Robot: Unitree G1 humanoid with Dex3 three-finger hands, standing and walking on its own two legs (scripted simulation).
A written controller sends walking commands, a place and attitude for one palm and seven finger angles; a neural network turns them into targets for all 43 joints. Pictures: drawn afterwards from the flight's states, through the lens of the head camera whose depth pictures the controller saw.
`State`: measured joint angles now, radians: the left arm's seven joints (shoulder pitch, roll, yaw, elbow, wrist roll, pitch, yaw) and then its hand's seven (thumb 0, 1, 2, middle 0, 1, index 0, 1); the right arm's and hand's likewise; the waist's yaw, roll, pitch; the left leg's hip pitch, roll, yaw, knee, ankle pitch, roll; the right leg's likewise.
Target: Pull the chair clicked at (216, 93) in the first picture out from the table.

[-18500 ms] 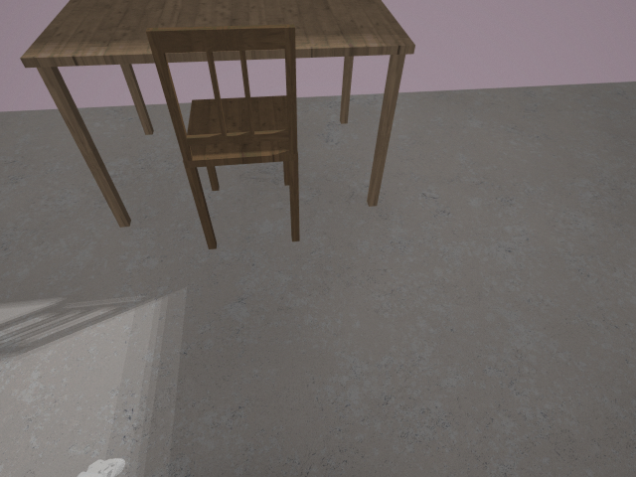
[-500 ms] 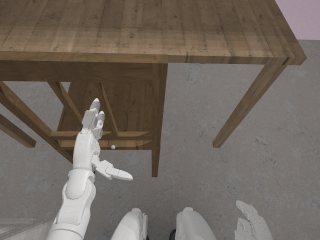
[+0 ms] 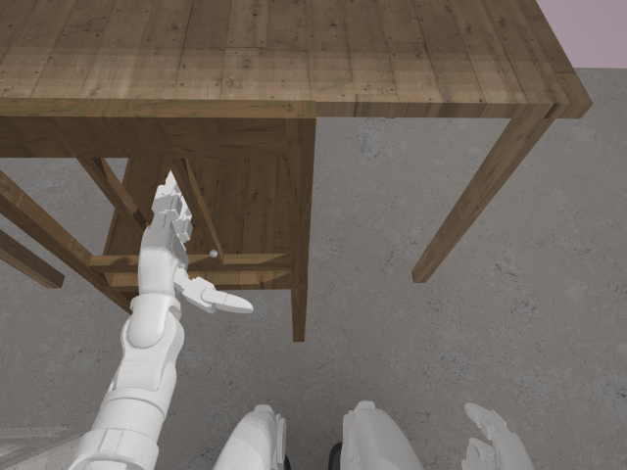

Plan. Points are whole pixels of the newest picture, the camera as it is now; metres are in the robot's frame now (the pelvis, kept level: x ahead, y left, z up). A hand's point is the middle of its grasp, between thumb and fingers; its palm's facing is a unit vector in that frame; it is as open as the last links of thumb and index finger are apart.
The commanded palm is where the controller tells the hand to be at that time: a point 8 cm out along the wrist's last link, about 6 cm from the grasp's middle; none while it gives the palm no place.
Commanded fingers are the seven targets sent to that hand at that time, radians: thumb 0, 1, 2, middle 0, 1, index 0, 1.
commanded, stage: push the fingers through the gap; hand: left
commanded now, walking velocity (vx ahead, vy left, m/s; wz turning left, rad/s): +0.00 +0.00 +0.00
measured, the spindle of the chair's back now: (133, 217) +0.43 +0.25 +0.01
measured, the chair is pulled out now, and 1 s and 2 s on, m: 0.00 0.00 0.03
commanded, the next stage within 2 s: hook a spindle and tug to test in 0.56 s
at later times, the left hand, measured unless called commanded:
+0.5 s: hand (217, 239) +0.40 +0.13 +0.02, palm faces +0.03 -1.00 -0.02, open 16.9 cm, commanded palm +0.37 +0.19 +0.02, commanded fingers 0.00 -0.50 0.30 -0.06 -0.08 -0.06 -0.08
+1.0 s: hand (215, 245) +0.38 +0.13 +0.02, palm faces +0.04 -1.00 -0.02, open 15.6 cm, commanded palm +0.36 +0.18 +0.02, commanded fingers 0.00 -0.33 0.37 -0.38 -1.07 -0.38 -1.07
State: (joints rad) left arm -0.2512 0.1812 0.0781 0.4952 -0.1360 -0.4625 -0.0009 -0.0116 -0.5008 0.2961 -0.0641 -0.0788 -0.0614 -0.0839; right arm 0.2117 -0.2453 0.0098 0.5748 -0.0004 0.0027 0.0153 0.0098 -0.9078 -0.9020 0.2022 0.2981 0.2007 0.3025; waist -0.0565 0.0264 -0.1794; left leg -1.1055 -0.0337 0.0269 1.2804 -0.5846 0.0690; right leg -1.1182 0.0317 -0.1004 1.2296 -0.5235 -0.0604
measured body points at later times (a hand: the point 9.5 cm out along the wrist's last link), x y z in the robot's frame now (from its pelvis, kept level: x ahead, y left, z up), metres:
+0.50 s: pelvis +0.00 +0.00 +0.00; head +0.12 +0.01 +0.44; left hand +0.39 +0.19 +0.02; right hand +0.09 -0.26 -0.12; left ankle +0.01 +0.08 -0.62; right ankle +0.03 -0.09 -0.62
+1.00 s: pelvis +0.00 +0.00 +0.00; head +0.11 +0.01 +0.44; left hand +0.38 +0.19 +0.03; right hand +0.13 -0.25 -0.11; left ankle +0.01 +0.08 -0.62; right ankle +0.03 -0.09 -0.62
